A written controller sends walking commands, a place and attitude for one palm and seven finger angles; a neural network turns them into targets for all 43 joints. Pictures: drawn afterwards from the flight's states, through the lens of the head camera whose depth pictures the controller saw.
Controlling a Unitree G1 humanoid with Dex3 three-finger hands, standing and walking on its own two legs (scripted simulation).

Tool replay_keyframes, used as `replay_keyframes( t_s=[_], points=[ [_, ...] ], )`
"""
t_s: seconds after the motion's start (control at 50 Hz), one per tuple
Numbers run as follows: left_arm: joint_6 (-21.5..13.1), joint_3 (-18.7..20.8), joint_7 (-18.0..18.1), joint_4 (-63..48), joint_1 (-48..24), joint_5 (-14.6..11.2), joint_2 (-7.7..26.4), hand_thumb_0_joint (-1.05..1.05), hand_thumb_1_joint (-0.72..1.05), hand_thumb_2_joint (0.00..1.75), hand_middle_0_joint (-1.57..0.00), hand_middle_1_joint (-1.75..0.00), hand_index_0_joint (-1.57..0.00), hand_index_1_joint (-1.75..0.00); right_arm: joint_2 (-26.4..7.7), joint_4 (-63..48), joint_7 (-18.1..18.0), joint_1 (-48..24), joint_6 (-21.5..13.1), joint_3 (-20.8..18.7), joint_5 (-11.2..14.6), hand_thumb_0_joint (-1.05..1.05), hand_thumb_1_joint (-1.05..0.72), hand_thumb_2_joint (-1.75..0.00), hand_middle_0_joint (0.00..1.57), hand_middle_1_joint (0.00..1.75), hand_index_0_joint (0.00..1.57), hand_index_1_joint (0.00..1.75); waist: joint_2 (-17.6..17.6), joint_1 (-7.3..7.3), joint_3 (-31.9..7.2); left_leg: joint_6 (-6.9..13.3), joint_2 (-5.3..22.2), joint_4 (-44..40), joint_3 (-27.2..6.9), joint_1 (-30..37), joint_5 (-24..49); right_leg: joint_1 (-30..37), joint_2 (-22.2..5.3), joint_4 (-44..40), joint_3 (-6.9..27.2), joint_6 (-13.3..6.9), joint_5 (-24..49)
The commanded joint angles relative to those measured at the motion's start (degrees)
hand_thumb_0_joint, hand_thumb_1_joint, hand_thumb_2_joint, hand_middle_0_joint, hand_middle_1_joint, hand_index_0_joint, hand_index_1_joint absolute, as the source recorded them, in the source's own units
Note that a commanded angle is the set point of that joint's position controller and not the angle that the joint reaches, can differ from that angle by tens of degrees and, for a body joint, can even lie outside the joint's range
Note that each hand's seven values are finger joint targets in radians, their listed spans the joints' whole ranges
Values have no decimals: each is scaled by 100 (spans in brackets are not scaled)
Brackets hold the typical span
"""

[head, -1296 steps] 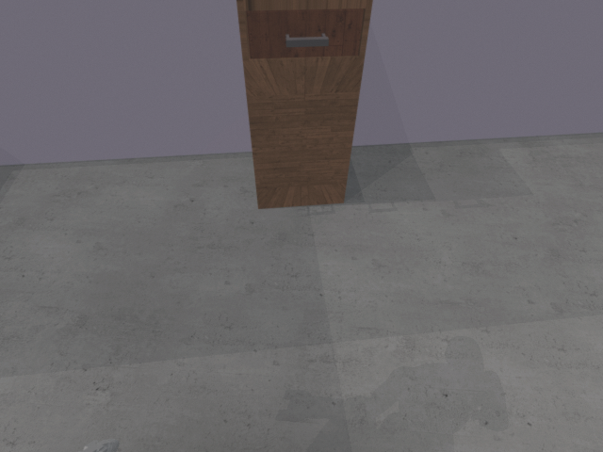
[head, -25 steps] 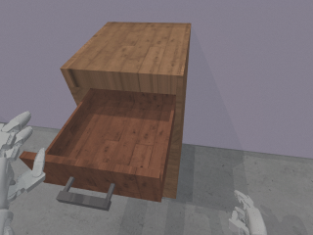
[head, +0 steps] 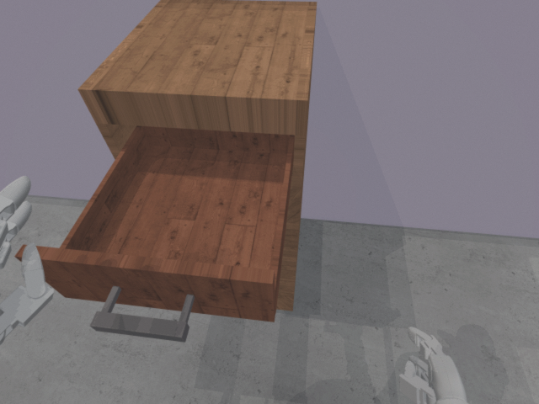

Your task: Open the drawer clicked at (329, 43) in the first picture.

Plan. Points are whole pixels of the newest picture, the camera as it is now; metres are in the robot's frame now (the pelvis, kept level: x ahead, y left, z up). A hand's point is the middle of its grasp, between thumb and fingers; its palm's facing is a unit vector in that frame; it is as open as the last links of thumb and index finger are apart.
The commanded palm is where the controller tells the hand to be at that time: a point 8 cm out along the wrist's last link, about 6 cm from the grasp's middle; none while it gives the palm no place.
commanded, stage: step back with the hand held close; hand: left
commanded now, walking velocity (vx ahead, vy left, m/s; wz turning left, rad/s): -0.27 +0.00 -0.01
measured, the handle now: (146, 312) +0.24 +0.20 +0.01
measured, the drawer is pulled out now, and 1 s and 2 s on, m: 0.30 0.30 0.30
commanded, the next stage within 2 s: stop stepping back and stand still in 0.96 s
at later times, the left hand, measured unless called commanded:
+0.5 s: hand out of the picture +0.12 +0.26 +0.18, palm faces +0.39 -0.81 -0.44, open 7.4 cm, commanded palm +0.05 +0.30 +0.20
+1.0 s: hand out of the picture +0.04 +0.24 +0.19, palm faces +0.34 -0.80 -0.50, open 7.4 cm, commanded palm -0.03 +0.29 +0.20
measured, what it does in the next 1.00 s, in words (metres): walks backwards: right foot, then left foot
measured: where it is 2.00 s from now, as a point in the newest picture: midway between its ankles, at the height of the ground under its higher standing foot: outside the picture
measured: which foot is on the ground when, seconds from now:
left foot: down 0.00-0.82, up 0.84-0.98, down 1.00-1.00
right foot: down 0.00-0.56, up 0.58-0.74, down 0.76-1.00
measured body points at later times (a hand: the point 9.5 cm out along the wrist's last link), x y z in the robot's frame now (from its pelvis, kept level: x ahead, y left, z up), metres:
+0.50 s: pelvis -0.07 +0.02 -0.01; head -0.05 +0.04 +0.44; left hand +0.09 +0.30 +0.21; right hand +0.11 -0.21 -0.09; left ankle +0.02 +0.13 -0.73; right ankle -0.03 -0.10 -0.74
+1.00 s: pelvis -0.15 +0.01 -0.01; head -0.12 +0.03 +0.44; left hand +0.02 +0.28 +0.21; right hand +0.02 -0.23 -0.09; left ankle -0.13 +0.13 -0.74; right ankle -0.15 -0.10 -0.74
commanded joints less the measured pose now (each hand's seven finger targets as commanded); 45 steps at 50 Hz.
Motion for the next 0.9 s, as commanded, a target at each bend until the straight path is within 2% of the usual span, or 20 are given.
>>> replay_keyframes(
  t_s=[0.0, 0.06, 0.2, 0.32, 0.36, 0.4, 0.44, 0.5, 0.54, 0.56, 0.62, 0.68, 0.74, 0.76, 0.78, 0.8, 0.82, 0.84, 0.86, 0.88],
  points=[
    [-335, 896, 202, -1504, 263, -59, 1163, 0, 90, 90, -20, -30, -20, -30, -526, -1053, -76, -534, -213, -270, 18, 0, -90, -90, 20, 30, 20, 30, -264, 5, -1124, 275, 387, -31, -167, 497, 2207, 33, -620, -127, 319, 84, 2262],
    [-388, 1080, 274, -1798, 304, -53, 1365, 0, 90, 90, -20, -30, -20, -30, -571, -1071, -109, -567, -249, -289, -23, 0, -90, -90, 20, 30, 20, 30, 213, 47, -1140, 305, 521, -286, -383, 215, 1911, 9, -475, 10, 292, 84, 1650],
    [-495, 1019, 311, -1831, 351, -50, 1179, 0, 90, 90, -20, -30, -20, -30, -592, -1079, -70, -447, -501, -247, -55, 0, -90, -90, 20, 30, 20, 30, 581, 33, -931, 431, 820, -892, -704, -921, 170, 230, -209, 548, 224, 126, 479],
    [-586, 1008, 356, -1743, 151, -30, 1149, 0, 90, 90, -20, -30, -20, -30, -590, -1019, -43, -337, -660, -224, -43, 0, -90, -90, 20, 30, 20, 30, -62, -54, -716, 341, 528, -466, -553, -1263, -1318, -241, -476, 17, 643, 25, -51],
    [-593, 1060, 408, -1770, 80, -27, 1269, 0, 90, 90, -20, -30, -20, -30, -605, -916, -54, -272, -664, -264, -64, 0, -90, -90, 20, 30, 20, 30, -342, -105, -669, 218, 273, 137, -366, -745, -1268, -923, -792, -576, 1031, -174, -571],
    [-602, 886, 437, -1771, -88, -33, 1144, 0, 90, 90, -20, -30, -20, -30, -539, -812, -49, -264, -674, -224, -82, 0, -90, -90, 20, 30, 20, 30, -593, -139, -591, 116, 85, 764, -195, -224, -943, -1545, -1122, -821, 1125, -325, -645],
    [-585, 864, 463, -1717, -172, -23, 1138, 0, 90, 90, -20, -30, -20, -30, -511, -733, -60, -294, -670, -212, -105, 0, -90, -90, 20, 30, 20, 30, -599, -138, -560, 105, 63, 881, -186, 29, -780, -1803, -1195, -747, 1012, -354, -493],
    [-602, 911, 478, -1897, -215, -16, 1188, 0, 90, 90, -20, -30, -20, -30, -570, -857, -93, -379, -699, -177, -95, 0, -90, -90, 20, 30, 20, 30, 193, -99, -475, 276, 613, -495, -871, -586, -1152, -1273, -512, 27, 517, -44, -751],
    [-687, 1044, 466, -1961, -186, 82, 1184, 0, 90, 90, -20, -30, -20, -30, -629, -971, -84, -406, -802, -173, -93, 0, -90, -90, 20, 30, 20, 30, 1407, -30, -490, 584, 1371, -1910, -1753, -2042, -2698, -16, 158, 1665, 207, 160, -970],
    [-687, 1141, 491, -1865, -216, 114, 1300, 0, 90, 90, -20, -30, -20, -30, -588, -966, -107, -413, -824, -204, -113, 0, -90, -90, 20, 30, 20, 30, 1450, -25, -472, 731, 1535, -2017, -1941, -2154, -2541, -15, 194, 2216, 328, 149, -951],
    [-782, 1028, 431, -1879, -18, 58, 1133, 0, 90, 90, -20, -30, -20, -30, -550, -776, 29, -242, -986, -236, -178, 0, -90, -90, 20, 30, 20, 30, 764, 10, -795, 781, 1363, -1354, -1446, -1012, -971, -639, 132, 2065, 367, 122, -1164],
    [-835, 987, 360, -1974, 86, -37, 1140, 0, 90, 90, -20, -30, -20, -30, -564, -623, 104, -274, -1056, -169, -231, 0, -90, -90, 20, 30, 20, 30, 946, 16, -950, 765, 1302, -1118, -1312, -505, 71, -524, 162, 1103, 306, 133, -995],
    [-920, 1083, 216, -1939, -52, -101, 1287, 0, 90, 90, -20, -30, -20, -30, -609, -597, 153, -430, -1072, -140, -180, 0, -90, -90, 20, 30, 20, 30, 893, 80, -1035, 486, 1045, -879, -944, -502, -132, 92, 126, -217, 187, 27, -97],
    [-939, 1273, 202, -1931, 14, -90, 1500, 0, 90, 90, -20, -30, -20, -30, -624, -601, 154, -462, -1030, -154, -176, 0, -90, -90, 20, 30, 20, 30, 641, 63, -1002, 372, 864, -601, -705, -466, -277, 28, -50, -581, 316, -55, 214],
    [-897, 1098, 152, -1768, 87, -149, 1323, 0, 90, 90, -20, -30, -20, -30, -564, -635, 158, -368, -984, -215, -74, 0, -90, -90, 20, 30, 20, 30, -160, -10, -1069, 100, 402, 90, -270, -469, -975, -353, -496, -666, 682, -244, 55],
    [-895, 1000, 154, -1693, 160, -205, 1281, 0, 90, 90, -20, -30, -20, -30, -548, -650, 148, -307, -932, -312, 38, 0, -90, -90, 20, 30, 20, 30, -1084, -71, -1012, -151, -111, 1640, 128, -31, -848, -1298, -1425, -1219, 1616, -650, -483],
    [-859, 1151, 236, -1671, 132, -173, 1395, 0, 90, 90, -20, -30, -20, -30, -487, -564, 128, -495, -844, -343, 29, 0, -90, -90, 20, 30, 20, 30, -1370, -22, -946, -159, -229, 2855, 46, -200, -921, -1609, -2109, -1353, 2119, -954, 299],
    [-776, 1171, 269, -1434, 225, -130, 1298, 0, 90, 90, -20, -30, -20, -30, -313, -515, 104, -655, -741, -271, -55, 0, -90, -90, 20, 30, 20, 30, -1340, -46, -804, -150, -177, 3228, -161, -809, -1303, -1174, -2105, -990, 1839, -1056, 1815],
    [-734, 1190, 264, -1486, 117, -83, 1275, 0, 90, 90, -20, -30, -20, -30, -217, -590, 101, -762, -705, -161, -87, 0, -90, -90, 20, 30, 20, 30, -1164, -60, -799, -138, -79, 2831, -313, -1081, -1545, -823, -2039, -654, 1682, -1042, 2894],
    [-692, 1151, 306, -1369, 112, -17, 1205, 0, 90, 90, -20, -30, -20, -30, -77, -611, 26, -795, -640, -58, -97, 0, -90, -90, 20, 30, 20, 30, -1169, -120, -622, -133, 26, 2032, -228, -1127, -1536, -433, -1743, -366, 1272, -817, 3842]
  ],
)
